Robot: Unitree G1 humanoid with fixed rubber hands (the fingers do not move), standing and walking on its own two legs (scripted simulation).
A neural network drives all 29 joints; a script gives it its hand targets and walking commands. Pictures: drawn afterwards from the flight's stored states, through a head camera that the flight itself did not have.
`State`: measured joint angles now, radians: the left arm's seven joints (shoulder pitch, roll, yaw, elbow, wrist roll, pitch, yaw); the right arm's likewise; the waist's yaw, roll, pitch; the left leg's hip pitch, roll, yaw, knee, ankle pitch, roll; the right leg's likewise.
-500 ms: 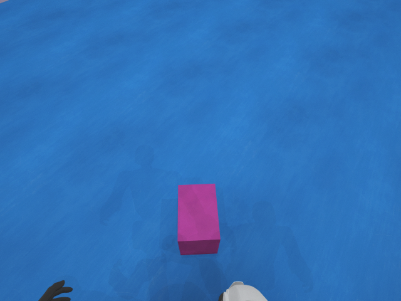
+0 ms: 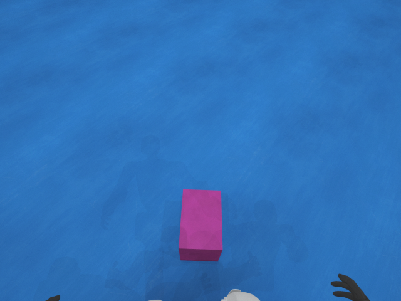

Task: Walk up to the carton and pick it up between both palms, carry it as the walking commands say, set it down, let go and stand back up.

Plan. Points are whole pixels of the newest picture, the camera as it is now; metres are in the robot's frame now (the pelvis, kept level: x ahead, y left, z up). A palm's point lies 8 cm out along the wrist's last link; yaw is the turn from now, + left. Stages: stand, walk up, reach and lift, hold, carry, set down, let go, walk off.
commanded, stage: walk up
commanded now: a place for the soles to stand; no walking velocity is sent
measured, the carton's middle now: (200, 225) +0.48 -0.01 -0.64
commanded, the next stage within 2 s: none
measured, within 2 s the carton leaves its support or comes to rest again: neither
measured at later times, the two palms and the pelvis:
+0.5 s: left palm out of the picture +0.09 +0.29 -0.09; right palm out of the picture +0.03 -0.32 -0.10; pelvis -0.02 -0.01 +0.02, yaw +1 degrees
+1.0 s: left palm out of the picture +0.07 +0.30 -0.09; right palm out of the picture +0.07 -0.30 -0.09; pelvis -0.01 +0.00 +0.03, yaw +0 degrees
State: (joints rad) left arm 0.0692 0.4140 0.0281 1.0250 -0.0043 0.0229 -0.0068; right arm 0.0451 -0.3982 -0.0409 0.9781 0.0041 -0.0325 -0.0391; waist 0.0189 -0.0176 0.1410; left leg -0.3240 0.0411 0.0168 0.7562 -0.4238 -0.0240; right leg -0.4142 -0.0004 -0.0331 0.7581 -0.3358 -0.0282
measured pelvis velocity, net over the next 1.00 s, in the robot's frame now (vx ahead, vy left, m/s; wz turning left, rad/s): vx -0.01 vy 0.00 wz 0.00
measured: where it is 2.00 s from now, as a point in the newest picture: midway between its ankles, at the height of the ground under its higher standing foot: outside the picture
